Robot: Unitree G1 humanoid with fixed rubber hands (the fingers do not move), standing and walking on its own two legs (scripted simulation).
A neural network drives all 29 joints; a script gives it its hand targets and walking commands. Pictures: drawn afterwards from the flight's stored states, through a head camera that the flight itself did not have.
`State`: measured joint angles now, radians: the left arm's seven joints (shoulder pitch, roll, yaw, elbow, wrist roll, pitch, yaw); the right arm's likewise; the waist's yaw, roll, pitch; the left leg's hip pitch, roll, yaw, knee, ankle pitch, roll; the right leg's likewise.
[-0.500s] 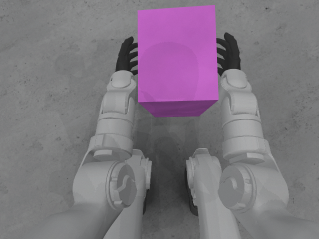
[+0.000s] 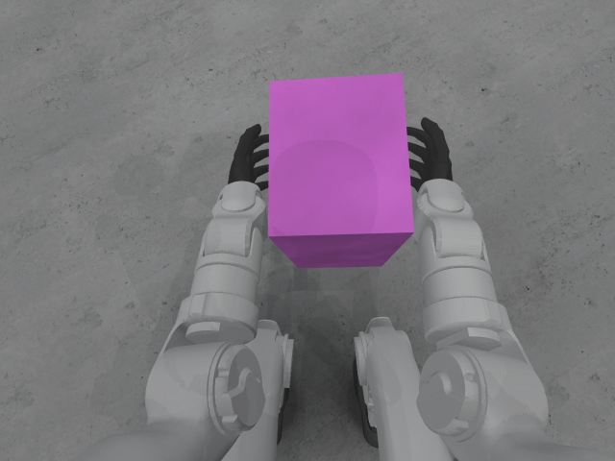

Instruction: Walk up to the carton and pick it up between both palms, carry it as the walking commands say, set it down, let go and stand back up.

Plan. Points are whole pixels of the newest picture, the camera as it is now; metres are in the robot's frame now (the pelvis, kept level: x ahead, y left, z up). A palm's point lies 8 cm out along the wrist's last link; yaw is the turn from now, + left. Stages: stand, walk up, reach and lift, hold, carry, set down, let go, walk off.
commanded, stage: reach and lift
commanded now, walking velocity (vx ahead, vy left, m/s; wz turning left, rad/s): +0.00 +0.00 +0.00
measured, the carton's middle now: (337, 194) +0.47 -0.03 -0.11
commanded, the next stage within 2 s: none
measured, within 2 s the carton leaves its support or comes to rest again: neither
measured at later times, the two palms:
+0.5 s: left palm (232, 177) +0.45 +0.10 +0.02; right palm (455, 176) +0.44 -0.14 +0.02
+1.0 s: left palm (214, 168) +0.42 +0.10 +0.09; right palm (486, 166) +0.42 -0.14 +0.09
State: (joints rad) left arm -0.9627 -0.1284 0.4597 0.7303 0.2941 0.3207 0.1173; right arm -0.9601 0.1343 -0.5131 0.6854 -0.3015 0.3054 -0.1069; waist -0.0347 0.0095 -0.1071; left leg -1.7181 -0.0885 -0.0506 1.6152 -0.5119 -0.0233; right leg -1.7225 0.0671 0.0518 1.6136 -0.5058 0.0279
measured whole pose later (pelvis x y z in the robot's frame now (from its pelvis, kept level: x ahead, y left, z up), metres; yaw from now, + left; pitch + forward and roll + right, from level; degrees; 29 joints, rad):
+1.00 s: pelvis +0.04 +0.00 +0.13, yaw +0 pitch +22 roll +0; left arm -0.65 -0.20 0.38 0.67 0.29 0.22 0.11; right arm -0.63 0.21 -0.44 0.61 -0.28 0.21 -0.09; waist -0.03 0.01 -0.05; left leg -1.08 -0.07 -0.07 1.12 -0.42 -0.01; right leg -1.09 0.06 0.07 1.12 -0.41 0.01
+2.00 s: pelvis +0.06 +0.00 +0.22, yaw -1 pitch +0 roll +0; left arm -0.48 -0.23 0.32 0.56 0.31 0.44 0.10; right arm -0.48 0.23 -0.36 0.51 -0.32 0.43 -0.07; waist -0.03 0.00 0.05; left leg -0.31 -0.05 -0.08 0.53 -0.23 0.01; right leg -0.32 0.03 0.10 0.53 -0.22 0.01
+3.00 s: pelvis +0.06 +0.00 +0.22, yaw -1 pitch -9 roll +0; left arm -0.48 -0.23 0.32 0.49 0.31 0.69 0.08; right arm -0.49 0.23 -0.33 0.48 -0.31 0.66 -0.10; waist 0.00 0.00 0.05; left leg -0.10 -0.04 -0.08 0.48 -0.22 0.00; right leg -0.11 0.04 0.09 0.48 -0.22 0.00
